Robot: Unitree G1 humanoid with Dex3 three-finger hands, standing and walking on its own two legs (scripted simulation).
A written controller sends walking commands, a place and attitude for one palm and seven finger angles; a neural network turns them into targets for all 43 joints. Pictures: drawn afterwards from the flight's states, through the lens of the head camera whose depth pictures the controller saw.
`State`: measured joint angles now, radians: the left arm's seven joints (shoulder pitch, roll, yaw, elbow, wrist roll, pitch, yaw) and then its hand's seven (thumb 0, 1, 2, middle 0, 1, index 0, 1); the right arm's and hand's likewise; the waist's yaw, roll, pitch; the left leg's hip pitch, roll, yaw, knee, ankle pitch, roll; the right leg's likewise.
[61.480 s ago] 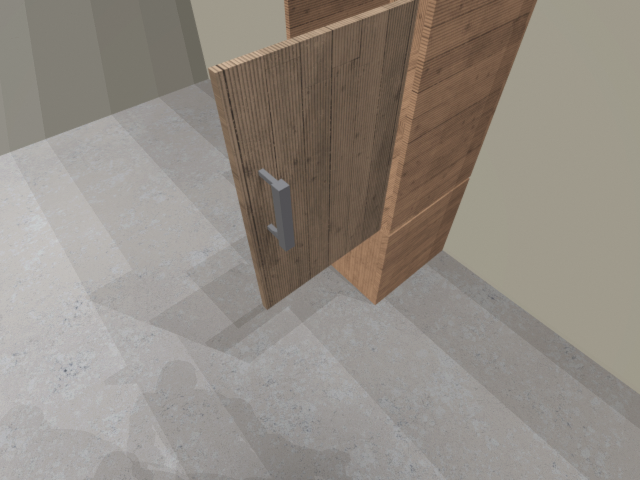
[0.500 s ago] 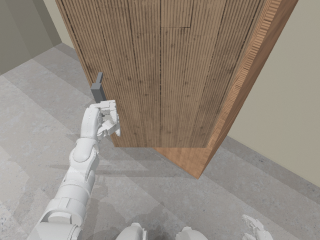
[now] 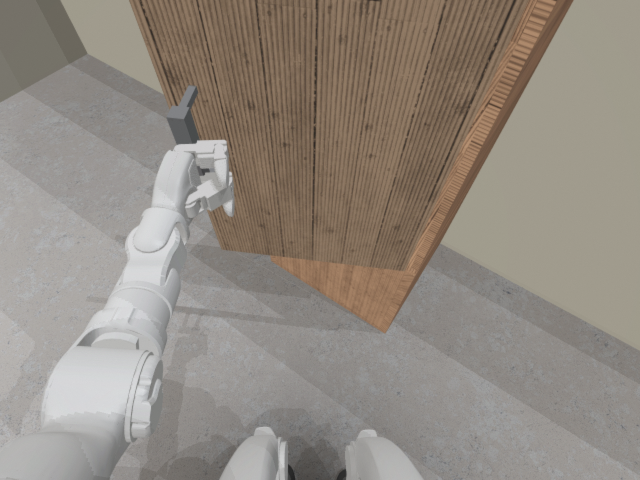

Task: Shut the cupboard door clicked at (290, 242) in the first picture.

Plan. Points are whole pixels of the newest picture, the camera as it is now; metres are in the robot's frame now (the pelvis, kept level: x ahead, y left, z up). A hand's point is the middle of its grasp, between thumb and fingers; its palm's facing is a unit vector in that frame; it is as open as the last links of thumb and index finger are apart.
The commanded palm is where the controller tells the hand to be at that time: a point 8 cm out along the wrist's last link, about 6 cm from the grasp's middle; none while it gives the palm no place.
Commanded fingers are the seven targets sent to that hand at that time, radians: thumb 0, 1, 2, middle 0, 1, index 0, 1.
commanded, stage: push the door shut along its arc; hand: left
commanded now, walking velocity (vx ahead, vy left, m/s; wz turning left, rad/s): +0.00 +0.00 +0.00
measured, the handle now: (198, 146) +0.54 +0.15 +0.07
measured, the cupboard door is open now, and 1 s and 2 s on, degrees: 27 18 11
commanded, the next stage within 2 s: pull the fist back off the door in 1.16 s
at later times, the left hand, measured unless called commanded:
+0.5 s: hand (261, 151) +0.52 +0.06 +0.08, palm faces -0.31 -0.95 -0.02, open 3.1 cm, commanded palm +0.52 +0.12 +0.08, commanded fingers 0.00 0.90 0.90 -1.30 -1.50 -1.30 -1.50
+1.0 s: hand (273, 135) +0.55 +0.05 +0.08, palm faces -0.40 -0.92 -0.03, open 3.3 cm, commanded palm +0.57 +0.07 +0.08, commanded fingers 0.00 0.90 0.90 -1.30 -1.50 -1.30 -1.50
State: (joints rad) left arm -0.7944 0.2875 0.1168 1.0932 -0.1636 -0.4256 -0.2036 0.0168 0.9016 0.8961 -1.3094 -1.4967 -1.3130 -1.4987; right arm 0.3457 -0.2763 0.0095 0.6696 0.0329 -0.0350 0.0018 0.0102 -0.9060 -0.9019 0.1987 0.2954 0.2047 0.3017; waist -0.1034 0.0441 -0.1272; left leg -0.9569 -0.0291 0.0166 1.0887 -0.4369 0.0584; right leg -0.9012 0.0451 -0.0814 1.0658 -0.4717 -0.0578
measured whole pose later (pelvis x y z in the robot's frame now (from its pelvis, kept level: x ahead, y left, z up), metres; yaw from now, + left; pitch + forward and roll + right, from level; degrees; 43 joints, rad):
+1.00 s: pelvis +0.01 +0.00 -0.02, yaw -1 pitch +26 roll -4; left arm -1.21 0.44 0.14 1.31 -0.10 -0.27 -0.35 0.02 0.94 0.96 -1.30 -1.50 -1.30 -1.50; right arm 0.39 -0.28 0.03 0.68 0.00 -0.04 0.01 0.01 -0.91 -0.90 0.20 0.30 0.21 0.30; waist -0.22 0.06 -0.13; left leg -1.17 0.00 0.00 1.21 -0.48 0.06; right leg -1.10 0.07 -0.10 1.15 -0.50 -0.07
